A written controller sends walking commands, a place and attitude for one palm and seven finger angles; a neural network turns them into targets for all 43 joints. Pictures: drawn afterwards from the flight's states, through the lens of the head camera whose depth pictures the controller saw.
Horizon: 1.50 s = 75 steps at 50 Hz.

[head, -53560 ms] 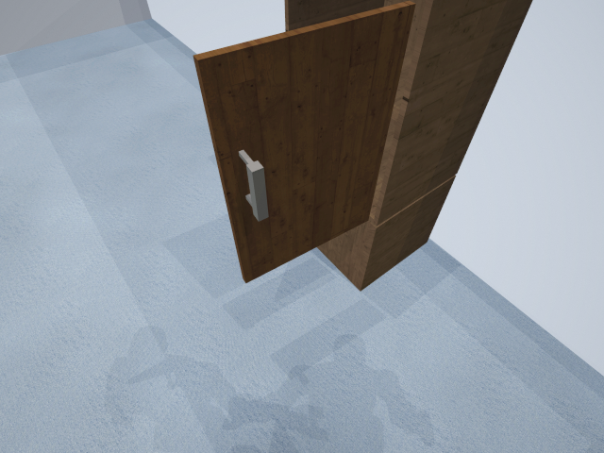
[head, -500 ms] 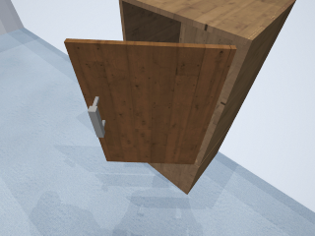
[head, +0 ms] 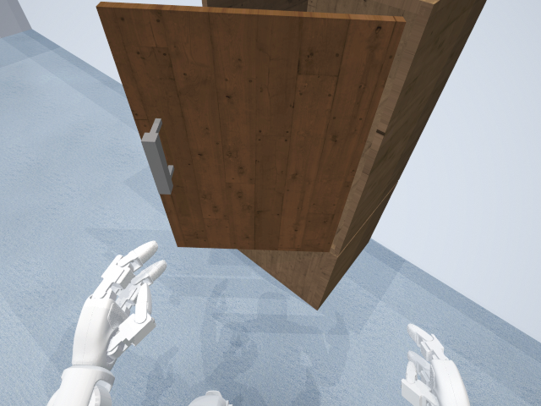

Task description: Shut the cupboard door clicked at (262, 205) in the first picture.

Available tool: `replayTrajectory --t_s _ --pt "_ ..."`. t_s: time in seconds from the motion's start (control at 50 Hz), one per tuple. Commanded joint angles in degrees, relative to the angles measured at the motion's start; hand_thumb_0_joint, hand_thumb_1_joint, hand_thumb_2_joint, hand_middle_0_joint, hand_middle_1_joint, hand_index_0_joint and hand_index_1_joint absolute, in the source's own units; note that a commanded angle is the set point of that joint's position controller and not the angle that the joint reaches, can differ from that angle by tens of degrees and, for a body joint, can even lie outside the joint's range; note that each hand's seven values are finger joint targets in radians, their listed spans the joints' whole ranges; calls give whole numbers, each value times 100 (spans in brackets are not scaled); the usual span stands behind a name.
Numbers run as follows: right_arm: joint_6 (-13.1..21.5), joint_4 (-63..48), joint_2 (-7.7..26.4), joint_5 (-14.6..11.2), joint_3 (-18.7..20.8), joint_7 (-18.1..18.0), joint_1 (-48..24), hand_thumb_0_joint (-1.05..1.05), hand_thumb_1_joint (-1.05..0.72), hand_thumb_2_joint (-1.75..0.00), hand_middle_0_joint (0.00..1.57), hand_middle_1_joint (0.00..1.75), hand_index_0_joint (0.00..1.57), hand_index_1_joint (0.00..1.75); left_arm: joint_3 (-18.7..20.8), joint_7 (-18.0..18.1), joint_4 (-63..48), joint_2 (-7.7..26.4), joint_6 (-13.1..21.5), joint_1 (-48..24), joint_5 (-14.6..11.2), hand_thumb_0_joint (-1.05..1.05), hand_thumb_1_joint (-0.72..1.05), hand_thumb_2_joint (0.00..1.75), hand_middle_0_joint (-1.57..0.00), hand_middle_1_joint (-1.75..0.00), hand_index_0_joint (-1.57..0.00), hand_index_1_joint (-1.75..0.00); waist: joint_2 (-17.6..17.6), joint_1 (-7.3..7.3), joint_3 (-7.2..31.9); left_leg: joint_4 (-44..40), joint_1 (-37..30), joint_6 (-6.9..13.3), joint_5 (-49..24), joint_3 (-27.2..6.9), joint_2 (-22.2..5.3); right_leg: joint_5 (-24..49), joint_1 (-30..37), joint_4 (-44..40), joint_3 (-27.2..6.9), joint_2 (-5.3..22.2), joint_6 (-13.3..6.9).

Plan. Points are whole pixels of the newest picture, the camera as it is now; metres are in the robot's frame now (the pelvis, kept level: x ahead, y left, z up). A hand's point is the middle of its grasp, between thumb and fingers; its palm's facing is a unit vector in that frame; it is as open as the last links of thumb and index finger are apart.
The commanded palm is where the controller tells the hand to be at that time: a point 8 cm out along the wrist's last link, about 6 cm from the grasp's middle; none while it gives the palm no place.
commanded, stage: raise the hand and make a fist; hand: left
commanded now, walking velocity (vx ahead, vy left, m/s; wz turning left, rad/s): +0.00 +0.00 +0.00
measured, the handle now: (161, 157) +0.51 +0.22 +0.06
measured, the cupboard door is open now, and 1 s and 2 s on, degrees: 38 38 38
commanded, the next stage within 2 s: bring the fist close to the handle in 1.60 s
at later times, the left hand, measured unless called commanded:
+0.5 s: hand (133, 341) +0.21 +0.19 +0.02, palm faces +0.04 -1.00 +0.00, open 4.2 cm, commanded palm +0.17 +0.25 +0.03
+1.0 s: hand (104, 323) +0.22 +0.22 +0.06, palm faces +0.05 -1.00 -0.04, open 3.1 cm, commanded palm +0.19 +0.27 +0.06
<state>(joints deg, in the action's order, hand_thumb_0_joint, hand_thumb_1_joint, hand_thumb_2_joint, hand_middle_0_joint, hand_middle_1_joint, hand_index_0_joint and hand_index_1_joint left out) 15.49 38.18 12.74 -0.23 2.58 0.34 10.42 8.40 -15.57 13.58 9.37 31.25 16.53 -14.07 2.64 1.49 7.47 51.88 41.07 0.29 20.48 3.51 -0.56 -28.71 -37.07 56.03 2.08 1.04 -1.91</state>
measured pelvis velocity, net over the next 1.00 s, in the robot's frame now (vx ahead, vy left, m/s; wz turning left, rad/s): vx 0.00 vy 0.03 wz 0.03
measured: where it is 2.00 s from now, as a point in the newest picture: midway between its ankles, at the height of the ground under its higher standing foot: outside the picture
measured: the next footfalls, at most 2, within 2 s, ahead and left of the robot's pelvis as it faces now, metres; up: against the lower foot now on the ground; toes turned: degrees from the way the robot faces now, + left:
none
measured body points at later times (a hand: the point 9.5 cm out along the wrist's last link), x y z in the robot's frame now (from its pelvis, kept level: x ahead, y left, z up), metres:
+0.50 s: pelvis -0.02 +0.01 -0.03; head +0.03 +0.01 +0.42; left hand +0.20 +0.25 +0.02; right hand +0.13 -0.21 -0.11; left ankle +0.05 +0.12 -0.68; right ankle -0.01 -0.09 -0.68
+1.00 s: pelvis +0.00 +0.03 -0.02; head +0.04 +0.04 +0.43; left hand +0.21 +0.27 +0.06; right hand +0.21 -0.18 -0.07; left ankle +0.05 +0.12 -0.68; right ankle -0.01 -0.09 -0.68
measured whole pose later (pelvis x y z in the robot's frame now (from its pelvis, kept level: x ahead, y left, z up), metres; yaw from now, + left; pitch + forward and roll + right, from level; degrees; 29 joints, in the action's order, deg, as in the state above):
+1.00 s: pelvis +0.00 +0.03 -0.02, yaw +1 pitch +11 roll -3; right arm 10.0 26.6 12.6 -1.5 -2.5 -3.1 12.8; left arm 7.4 -11.5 -6.6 13.5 17.3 22.4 -14.9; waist -2.6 -1.1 7.4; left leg 60.9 47.4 2.4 24.7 -0.3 -0.9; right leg -30.2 -38.8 58.0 5.2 0.0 -0.1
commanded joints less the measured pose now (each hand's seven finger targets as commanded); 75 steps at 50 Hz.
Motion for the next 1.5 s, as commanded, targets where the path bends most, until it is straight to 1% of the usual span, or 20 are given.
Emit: replayTrajectory --t_s 0.0,0.08,0.12,0.16,0.22,0.28,0.32,0.36,0.42,0.46,0.56,0.66,0.74,0.9,0.96,1.08,1.22,1.3,1.42,1.48 --pt "141 -1469 794 -74 297 -5 -558 0 -90 -90 20 30 20 30 921 -587 -876 1070 386 1158 -371 0 90 90 -49 -62 -49 -62 -757 -754 981 468 167 -56 -397 -58 317 830 -244 -315 -507 67 14" --pt "209 -1701 721 -64 190 -177 -432 0 -90 -90 20 30 20 30 587 -32 -3246 1213 754 -708 -372 0 90 90 -57 -70 -57 -70 -1293 -233 1335 877 141 129 469 -347 105 -916 -1086 -547 -885 -1 24" --pt "302 -1577 736 -42 127 -318 -278 0 -90 -90 20 30 20 30 212 137 -3965 1141 992 -1252 -319 0 90 90 -60 -74 -60 -74 -948 125 1232 1039 221 177 780 -499 17 -1134 -1436 -499 -863 -108 21" --pt "393 -1495 816 -90 70 -438 -190 0 -90 -90 20 30 20 30 -388 46 -3779 722 989 -771 -314 0 90 90 -64 -78 -64 -78 -745 270 881 1112 383 201 989 -551 -15 -1343 -1583 -554 -823 -160 15" --pt "381 -1450 919 -170 -14 -585 -48 0 -90 -90 20 30 20 30 -562 -200 -3021 857 342 -474 -249 0 90 90 -69 -84 -69 -84 -575 367 521 1086 673 226 1143 -615 -17 -1483 -1547 -675 -753 -211 66" --pt "172 -1545 891 -276 -11 -634 13 0 -90 -90 20 30 20 30 -129 -339 -1914 1143 -859 125 -175 0 90 90 -75 -90 -75 -90 7 78 348 903 1041 186 1141 -557 -14 -1880 -1170 -1030 -880 -76 156" --pt "-4 -1782 832 -318 -2 -623 -126 0 -90 -90 20 30 20 30 381 -225 -1870 1394 -1605 576 -234 0 90 90 -79 -94 -79 -94 -205 -354 690 615 788 176 937 -523 65 -1720 -611 -1106 -836 -47 128" --pt "-136 -2013 673 -314 -26 -584 -233 0 -90 -90 20 30 20 30 645 92 -2496 1321 -1919 607 -388 0 90 90 -82 -98 -82 -98 -156 -527 961 357 402 141 559 -510 95 -1261 -173 -1125 -680 -19 150" --pt "-163 -1934 516 -215 -24 -561 -217 0 -90 -90 20 30 20 30 1093 789 -3155 1292 -1541 671 -471 0 90 90 -88 -104 -88 -104 -90 -608 1186 272 84 107 -104 -568 17 -27 73 -800 -369 -123 140" --pt "-90 -1796 487 -122 -31 -478 -32 0 -90 -90 20 30 20 30 813 1005 -3337 1073 -1001 682 -300 0 90 90 -92 -108 -92 -108 -433 -496 1162 202 -172 93 -569 -604 -20 917 -181 -389 -19 -203 75" --pt "91 -1522 751 -38 9 -360 169 0 -90 -90 20 30 20 30 -199 515 -2802 656 -126 546 -38 0 90 90 -101 -118 -101 -118 -442 -10 715 413 -54 104 -309 -722 -70 662 -1088 -118 121 -247 55" --pt "129 -1705 914 -195 77 -461 253 0 -90 -90 20 30 20 30 47 -12 -2970 1052 -580 599 -269 0 90 90 -110 -128 -110 -128 -440 -146 1280 152 -316 137 -8 -749 -37 372 -667 -414 21 -244 57" --pt "10 -1803 777 -153 34 -488 188 0 -90 -90 20 30 20 30 644 429 -3836 1332 -735 563 -326 0 90 90 -117 -136 -117 -136 -867 -391 1745 -90 -965 80 -677 -816 -38 1079 -265 -232 231 -308 3" --pt "-279 -1847 842 -146 -79 -377 278 0 -90 -90 20 30 20 30 -235 465 -2877 634 -1074 574 -41 0 90 90 -130 -150 -130 -150 -575 14 409 -352 -691 47 -37 -945 -127 767 -663 -526 359 -353 53" --pt "-292 -1930 897 -184 -92 -420 326 0 -90 -90 20 30 20 30 -67 174 -2740 937 -1352 366 -74 0 90 90 -130 -150 -130 -150 -406 -30 522 -371 -675 89 -66 -863 -66 805 -362 -717 269 -331 48" --pt "-223 -1966 743 -138 -192 -436 207 0 -90 -90 20 30 20 30 680 347 -3728 1420 -987 -103 -329 0 90 90 -130 -150 -130 -150 -1029 -288 1235 -393 -1281 34 -708 -799 -29 1227 79 -665 239 -353 -31" --pt "-208 -1777 861 -189 -177 -380 232 0 -90 -90 20 30 20 30 173 127 -2402 872 -1195 337 -359 0 90 90 -130 -150 -130 -150 -439 -114 352 -429 -712 78 -215 -741 -5 871 -78 -976 170 -336 34" --pt "-160 -1871 921 -229 -118 -433 261 0 -90 -90 20 30 20 30 268 -134 -2552 1138 -1439 146 -422 0 90 90 -130 -150 -130 -150 -190 -148 638 -367 -707 118 -287 -632 47 825 158 -1162 -55 -229 102" --pt "-99 -1742 778 -131 -155 -432 179 0 -90 -90 20 30 20 30 913 293 -3206 1564 -741 -249 -485 0 90 90 -130 -150 -130 -150 -538 -323 935 -186 -713 91 -600 -592 55 1062 327 -941 -176 -238 45" --pt "-69 -1677 760 -143 -151 -372 129 0 -90 -90 20 30 20 30 567 345 -2888 1166 -558 -101 -443 0 90 90 -130 -150 -130 -150 -620 -212 634 -135 -591 79 -301 -561 52 683 23 -983 -226 -210 58"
